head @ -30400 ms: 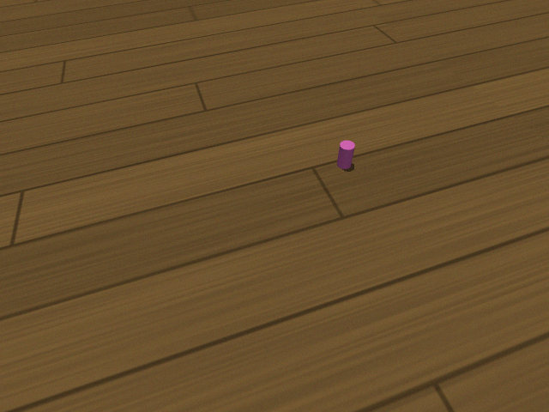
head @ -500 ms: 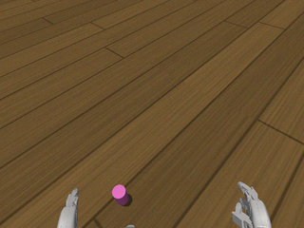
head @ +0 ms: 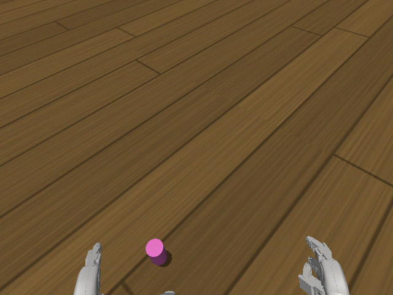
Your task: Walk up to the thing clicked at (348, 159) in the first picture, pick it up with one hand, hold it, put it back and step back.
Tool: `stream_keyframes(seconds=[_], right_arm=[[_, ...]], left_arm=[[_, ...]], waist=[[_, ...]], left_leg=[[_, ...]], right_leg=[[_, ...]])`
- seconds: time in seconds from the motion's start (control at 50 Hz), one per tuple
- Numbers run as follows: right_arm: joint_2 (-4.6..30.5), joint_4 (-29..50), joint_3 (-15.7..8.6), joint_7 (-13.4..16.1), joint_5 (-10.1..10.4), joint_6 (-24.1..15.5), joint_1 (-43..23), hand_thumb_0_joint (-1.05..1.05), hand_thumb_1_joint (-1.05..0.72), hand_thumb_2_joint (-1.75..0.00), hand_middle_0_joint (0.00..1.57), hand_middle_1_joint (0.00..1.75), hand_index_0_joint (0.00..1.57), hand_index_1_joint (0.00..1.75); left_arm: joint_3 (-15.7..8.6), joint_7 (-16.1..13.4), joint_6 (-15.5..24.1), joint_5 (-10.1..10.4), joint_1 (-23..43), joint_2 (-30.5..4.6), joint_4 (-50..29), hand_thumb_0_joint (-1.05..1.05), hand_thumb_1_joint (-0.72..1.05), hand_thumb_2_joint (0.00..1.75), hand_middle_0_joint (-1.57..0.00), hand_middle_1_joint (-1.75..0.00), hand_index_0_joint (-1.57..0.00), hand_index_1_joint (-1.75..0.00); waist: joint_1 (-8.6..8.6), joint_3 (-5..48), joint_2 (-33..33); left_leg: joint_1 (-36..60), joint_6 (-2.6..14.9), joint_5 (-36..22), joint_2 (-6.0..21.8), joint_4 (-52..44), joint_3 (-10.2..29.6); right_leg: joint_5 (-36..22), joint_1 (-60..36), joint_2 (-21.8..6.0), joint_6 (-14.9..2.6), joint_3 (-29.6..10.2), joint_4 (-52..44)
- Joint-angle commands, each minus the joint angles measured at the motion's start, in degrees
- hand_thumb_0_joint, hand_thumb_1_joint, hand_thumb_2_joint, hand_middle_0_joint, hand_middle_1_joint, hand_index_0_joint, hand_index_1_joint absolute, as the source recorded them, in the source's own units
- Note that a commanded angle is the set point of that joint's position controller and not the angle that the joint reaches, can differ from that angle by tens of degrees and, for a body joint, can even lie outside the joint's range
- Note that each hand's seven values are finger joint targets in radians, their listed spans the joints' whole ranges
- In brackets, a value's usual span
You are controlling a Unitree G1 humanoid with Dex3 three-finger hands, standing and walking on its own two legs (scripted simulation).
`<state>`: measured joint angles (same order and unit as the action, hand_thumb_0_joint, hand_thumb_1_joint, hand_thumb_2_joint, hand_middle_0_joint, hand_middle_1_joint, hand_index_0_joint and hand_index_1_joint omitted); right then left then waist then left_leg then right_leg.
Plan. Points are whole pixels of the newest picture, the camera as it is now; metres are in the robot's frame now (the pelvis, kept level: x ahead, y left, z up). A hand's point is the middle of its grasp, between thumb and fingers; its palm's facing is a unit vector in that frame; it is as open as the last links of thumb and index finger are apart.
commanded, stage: home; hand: left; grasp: from the side
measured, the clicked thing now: (156, 252) +0.41 +0.22 -0.66
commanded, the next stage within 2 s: stand in 0.08 s
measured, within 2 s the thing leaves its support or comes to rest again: neither
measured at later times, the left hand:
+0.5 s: hand (120, 288) +0.16 +0.18 -0.06, palm faces +0.10 -0.95 -0.28, open 12.5 cm
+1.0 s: hand out of the picture +0.05 +0.26 -0.11, palm faces +0.00 -0.94 -0.34, open 7.4 cm
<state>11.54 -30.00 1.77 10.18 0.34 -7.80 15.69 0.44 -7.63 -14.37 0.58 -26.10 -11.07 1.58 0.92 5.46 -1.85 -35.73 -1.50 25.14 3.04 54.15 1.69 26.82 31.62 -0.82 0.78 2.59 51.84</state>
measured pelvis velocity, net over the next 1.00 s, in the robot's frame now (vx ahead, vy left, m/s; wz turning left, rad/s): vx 0.00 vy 0.01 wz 0.01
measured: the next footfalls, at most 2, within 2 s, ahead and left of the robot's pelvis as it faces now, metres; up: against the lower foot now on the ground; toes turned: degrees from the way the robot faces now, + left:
none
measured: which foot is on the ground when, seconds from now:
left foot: down 0.00-1.00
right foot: down 0.00-1.00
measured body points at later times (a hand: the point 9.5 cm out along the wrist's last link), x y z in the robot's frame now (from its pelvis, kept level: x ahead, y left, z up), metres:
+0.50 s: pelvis +0.00 +0.00 +0.00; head +0.02 +0.00 +0.45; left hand +0.16 +0.23 -0.04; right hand +0.16 -0.24 -0.07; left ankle +0.02 +0.13 -0.69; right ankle +0.00 -0.13 -0.69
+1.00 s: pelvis +0.00 +0.01 +0.05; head +0.00 +0.01 +0.50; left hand +0.05 +0.31 -0.09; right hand +0.06 -0.27 -0.09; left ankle +0.02 +0.13 -0.69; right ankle +0.00 -0.13 -0.69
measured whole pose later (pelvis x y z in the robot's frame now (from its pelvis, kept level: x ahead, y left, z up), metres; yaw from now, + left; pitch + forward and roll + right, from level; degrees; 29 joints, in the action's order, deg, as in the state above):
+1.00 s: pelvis +0.00 +0.01 +0.05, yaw +0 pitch -3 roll +0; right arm 17.6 -59.5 -1.0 0.7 -2.3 -0.3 11.3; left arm -0.6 -1.1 0.0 -1.3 -12.5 -18.6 57.7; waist -0.8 -2.8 0.3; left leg -12.6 0.0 13.4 0.2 28.9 -0.4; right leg 16.1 9.9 -3.3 2.1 1.5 29.0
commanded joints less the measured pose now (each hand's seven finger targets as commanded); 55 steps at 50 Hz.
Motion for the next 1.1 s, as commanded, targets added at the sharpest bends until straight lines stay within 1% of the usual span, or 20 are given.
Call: stream_keyframes(seconds=[0.0, 0.16, 0.2, 0.22, 0.36, 0.44, 0.46, 0.48, 0.52, 0.58, 0.6, 0.66, 0.7, 0.74, 0.8, 0.84, 0.94, 0.96, 1.0, 1.08], right_arm=[[6.5, 9.0, -2.9, 0.6, 0.0, -3.1, -4.2, 0.0, -0.9, -0.9, 0.2, 0.3, 0.2, 0.3], [6.7, 8.8, -3.0, 0.5, 0.0, -3.1, -4.2, 0.0, -0.9, -0.9, 0.2, 0.3, 0.2, 0.3], [6.7, 8.8, -3.1, 0.6, -0.1, -2.9, -4.0, 0.0, -0.9, -0.9, 0.2, 0.3, 0.2, 0.3], [7.0, 8.5, -3.3, 0.6, 0.0, -2.9, -4.0, 0.0, -0.9, -0.9, 0.2, 0.3, 0.2, 0.3], [6.6, 9.0, -3.1, 0.7, -0.1, -3.0, -4.1, 0.0, -0.9, -0.9, 0.2, 0.3, 0.2, 0.3], [6.7, 9.1, -3.0, 0.6, 0.0, -3.1, -4.5, 0.0, -0.9, -0.9, 0.2, 0.3, 0.2, 0.3], [15.2, -3.2, -5.5, -2.8, -6.3, 1.2, -7.1, 0.0, -0.9, -0.9, 0.2, 0.3, 0.2, 0.3], [14.9, -5.6, -6.1, -4.7, -6.7, 2.7, -6.3, 0.0, -0.9, -0.9, 0.2, 0.3, 0.2, 0.3], [14.3, -6.2, -6.2, -6.5, -5.1, 3.9, -6.6, 0.0, -0.9, -0.9, 0.2, 0.3, 0.2, 0.3], [14.1, -9.4, -6.0, -8.5, -3.4, 4.0, -6.1, 0.0, -0.9, -0.9, 0.2, 0.3, 0.2, 0.3], [14.1, -10.2, -6.3, -8.8, -3.3, 4.2, -7.4, 0.0, -0.9, -0.9, 0.2, 0.3, 0.2, 0.3], [14.0, -13.4, -6.2, -9.3, -3.5, 5.0, -7.5, 0.0, -0.9, -0.9, 0.2, 0.3, 0.2, 0.3], [14.5, -15.5, -6.2, -9.4, -3.4, 4.9, -7.1, 0.0, -0.9, -0.9, 0.2, 0.3, 0.2, 0.3], [14.9, -17.1, -6.1, -9.4, -3.4, 4.9, -7.6, 0.0, -0.9, -0.9, 0.2, 0.3, 0.2, 0.3], [15.6, -19.8, -5.9, -9.3, -2.9, 5.5, -7.6, 0.0, -0.9, -0.9, 0.2, 0.3, 0.2, 0.3], [16.4, -21.7, -5.7, -9.1, -2.8, 5.5, -7.4, 0.0, -0.9, -0.9, 0.2, 0.3, 0.2, 0.3], [17.5, -25.8, -5.3, -8.9, -2.2, 5.8, -7.9, 0.0, -0.9, -0.9, 0.2, 0.3, 0.2, 0.3], [17.5, -26.6, -5.2, -8.8, -2.1, 6.0, -8.0, 0.0, -0.9, -0.9, 0.2, 0.3, 0.2, 0.3], [17.6, -27.7, -5.1, -8.8, -1.9, 6.1, -8.4, 0.0, -0.9, -0.9, 0.2, 0.3, 0.2, 0.3], [17.5, -29.8, -4.9, -8.9, -1.8, 6.4, -8.4, 0.0, -0.9, -0.9, 0.2, 0.3, 0.2, 0.3]], left_arm=[[-3.2, -0.7, 2.7, -0.6, 1.8, -5.8, -11.6, 0.0, -0.55, 0.06, -0.05, -0.06, -0.05, -0.06], [-2.7, -0.7, 2.4, -0.6, 1.8, -5.2, -10.8, 0.0, -0.56, 0.05, -0.05, -0.05, -0.05, -0.05], [-3.4, -0.8, 2.5, -0.6, 1.7, -6.0, -11.1, 0.0, -0.4, 0.21, -0.2, -0.21, -0.2, -0.21], [-3.4, -0.8, 2.4, -0.7, 1.9, -5.9, -10.2, 0.0, -0.32, 0.29, -0.2, -0.29, -0.2, -0.29], [-3.3, -0.6, 2.4, -0.6, 1.8, -5.7, -11.1, 0.0, 0.24, 0.85, -0.2, -0.3, -0.2, -0.3], [-3.0, -0.7, 2.6, -0.6, 1.7, -5.5, -10.6, 0.0, 0.56, 0.9, -0.2, -0.3, -0.2, -0.3], [-5.7, 2.1, 8.9, -5.9, 11.3, -14.3, 9.6, 0.0, 0.64, 0.9, -0.2, -0.3, -0.2, -0.3], [-6.1, 3.8, 11.5, -6.6, 9.7, -14.9, 13.9, 0.0, 0.72, 0.9, -0.2, -0.3, -0.2, -0.3], [-5.0, 5.2, 14.5, -5.0, 9.4, -15.8, 18.3, 0.0, 0.88, 0.9, -0.2, -0.3, -0.2, -0.3], [-4.8, 6.0, 15.6, -3.3, 13.2, -15.4, 24.8, 0.0, 0.9, 0.9, -0.2, -0.3, -0.2, -0.3], [-4.5, 6.0, 15.8, -3.2, 13.3, -15.4, 27.0, 0.0, 0.9, 0.9, -0.2, -0.3, -0.2, -0.3], [-4.6, 5.9, 16.2, -3.5, 16.0, -16.8, 33.0, 0.0, 0.9, 0.9, -0.2, -0.3, -0.2, -0.3], [-4.4, 5.9, 16.6, -3.2, 15.8, -16.4, 36.5, 0.0, 0.9, 0.9, -0.2, -0.3, -0.2, -0.3], [-4.3, 5.8, 16.7, -2.7, 15.3, -16.2, 39.8, 0.0, 0.9, 0.9, -0.2, -0.3, -0.2, -0.3], [-4.1, 5.8, 16.6, -2.5, 15.8, -17.0, 44.0, 0.0, 0.9, 0.9, -0.2, -0.3, -0.2, -0.3], [-3.7, 5.8, 16.4, -2.1, 15.8, -16.6, 46.8, 0.0, 0.9, 0.9, -0.2, -0.3, -0.2, -0.3], [-3.3, 5.8, 16.0, -2.0, 16.2, -17.8, 52.5, 0.0, 0.9, 0.9, -0.2, -0.3, -0.2, -0.3], [-3.1, 5.8, 15.9, -2.0, 16.7, -17.8, 53.5, 0.0, 0.9, 0.9, -0.2, -0.3, -0.2, -0.3], [-3.0, 5.8, 16.0, -2.1, 16.7, -18.3, 55.3, 0.0, 0.9, 0.9, -0.2, -0.3, -0.2, -0.3], [-2.8, 5.9, 15.9, -2.1, 18.2, -18.7, 57.6, 0.0, 0.9, 0.9, -0.2, -0.3, -0.2, -0.3]], waist=[[0.15, 5.8, -0.3], [0.08, 4.7, -1.0], [0.01, 5.9, -0.3], [0.39, 4.9, 0.5], [0.19, 5.8, 0.4], [-0.08, 4.1, -0.8], [-1.38, -3.7, 4.4], [-1.78, 0.5, 6.1], [-1.16, 1.9, 4.4], [-1.4, 1.2, 2.5], [-1.99, 0.4, 2.6], [-1.12, -2.7, 3.5], [-1.41, -2.1, 0.7], [-2.01, -2.8, 0.1], [-1.75, -3.8, 0.8], [-1.82, -4.1, -0.8], [-1.72, -5.3, -0.3], [-1.54, -6.0, -0.4], [-1.69, -6.1, 1.2], [-1.3, -7.1, 1.5]], left_leg=[[6.5, 1.49, -10.4, -2.1, -8.3, -2.2], [7.0, 1.24, -11.5, -1.8, -8.9, -1.8], [6.9, 1.4, -11.6, -1.9, -8.5, -2.0], [6.8, 1.43, -11.0, -1.8, -8.5, -2.0], [6.7, 1.64, -10.5, -2.2, -8.1, -2.4], [6.2, 1.35, -8.0, -2.0, -9.4, -2.0], [6.2, 3.56, -12.8, -0.2, -11.9, 1.5], [9.1, 4.94, -15.1, -0.1, -10.5, 0.0], [12.3, 5.26, -17.4, -0.5, -10.9, 0.9], [15.7, 5.0, -14.9, -0.5, -14.9, 1.5], [15.6, 5.22, -13.0, -0.4, -16.1, 1.9], [15.5, 4.9, -8.3, -0.4, -19.7, 1.8], [17.6, 4.87, -12.7, 0.5, -21.5, 2.9], [18.5, 4.76, -13.9, 1.6, -24.5, 4.1], [19.5, 4.2, -13.6, 1.6, -27.5, 3.9], [21.4, 3.87, -16.8, 2.4, -29.6, 4.6], [24.4, 3.13, -18.0, 2.8, -33.8, 4.5], [23.9, 3.04, -15.3, 2.7, -34.9, 4.5], [25.3, 2.96, -17.9, 2.7, -34.9, 4.1], [25.9, 2.54, -14.6, 2.7, -36.9, 4.1]], right_leg=[[-11.3, -0.9, 1.7, -0.72, 1.1, -9.4], [-11.8, -0.6, 1.9, -0.94, 1.6, -8.6], [-12.3, -1.1, 1.8, -0.72, 1.4, -9.1], [-11.8, -0.6, 1.8, -0.72, 1.3, -9.1], [-11.7, -1.2, 1.6, -0.54, 1.0, -9.8], [-8.6, -0.1, 1.8, -0.99, 1.5, -9.5], [-9.5, -6.5, -3.3, -4.47, -4.3, -11.4], [-14.5, -8.6, -4.5, -5.76, -6.3, -11.6], [-18.1, -10.4, -5.2, -6.18, -7.9, -12.7], [-15.6, -10.0, -4.9, -4.83, -6.7, -14.0], [-12.8, -10.1, -4.8, -4.55, -6.3, -15.6], [-5.2, -10.3, -5.3, -4.22, -7.1, -20.3], [-11.9, -13.1, -5.0, -3.72, -5.8, -19.5], [-13.5, -15.3, -4.4, -3.1, -4.8, -19.9], [-14.6, -17.8, -5.0, -2.85, -5.3, -23.7], [-16.7, -19.8, -5.0, -2.53, -4.8, -24.6], [-17.7, -22.4, -5.5, -1.88, -4.7, -28.5], [-16.7, -22.7, -5.5, -1.8, -4.5, -29.2], [-18.2, -23.5, -6.1, -1.69, -4.9, -30.5], [-15.4, -22.9, -6.1, -1.58, -4.8, -32.6]])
